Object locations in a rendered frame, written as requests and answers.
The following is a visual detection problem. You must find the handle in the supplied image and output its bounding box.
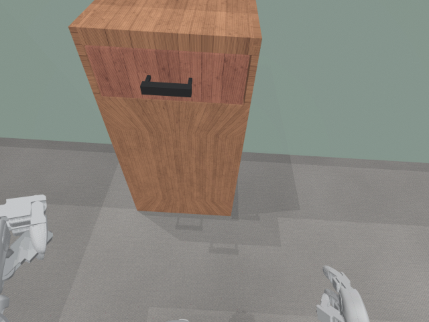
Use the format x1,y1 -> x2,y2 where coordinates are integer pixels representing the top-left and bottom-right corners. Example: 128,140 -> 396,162
140,75 -> 192,97

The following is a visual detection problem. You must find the drawer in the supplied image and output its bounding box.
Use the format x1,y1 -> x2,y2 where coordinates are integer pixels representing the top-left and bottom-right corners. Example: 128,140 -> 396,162
85,45 -> 249,105

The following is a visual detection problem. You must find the cabinet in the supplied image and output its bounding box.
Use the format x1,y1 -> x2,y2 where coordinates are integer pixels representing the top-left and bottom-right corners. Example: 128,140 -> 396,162
68,0 -> 262,216

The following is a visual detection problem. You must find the right robot hand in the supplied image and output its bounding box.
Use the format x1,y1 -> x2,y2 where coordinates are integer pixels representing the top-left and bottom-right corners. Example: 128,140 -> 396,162
316,266 -> 369,322

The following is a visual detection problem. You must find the left robot hand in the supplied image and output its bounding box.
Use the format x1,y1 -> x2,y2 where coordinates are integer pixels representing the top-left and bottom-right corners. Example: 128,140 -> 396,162
0,195 -> 53,294

